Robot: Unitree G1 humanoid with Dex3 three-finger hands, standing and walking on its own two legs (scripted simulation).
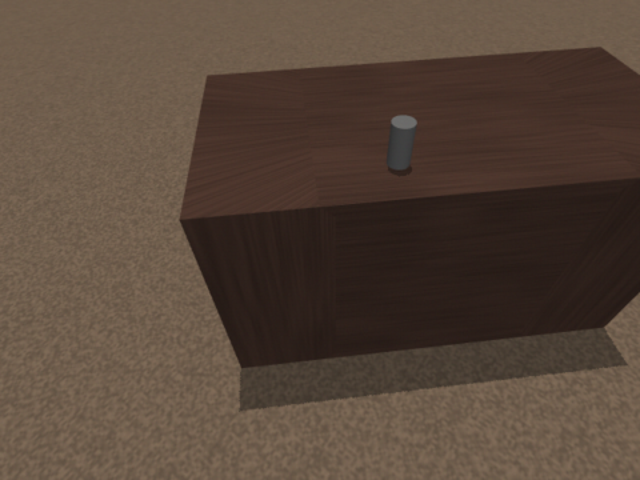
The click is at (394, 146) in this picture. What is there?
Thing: squat round
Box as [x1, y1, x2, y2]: [386, 115, 416, 169]
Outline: 406,115 395,116 391,120 386,162 390,167 395,169 403,169 407,167 410,160 416,121 412,117
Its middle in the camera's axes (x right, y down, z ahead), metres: +0.17 -0.22 +0.86
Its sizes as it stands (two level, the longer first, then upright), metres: 0.053 0.053 0.105
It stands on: a support 0.70 m high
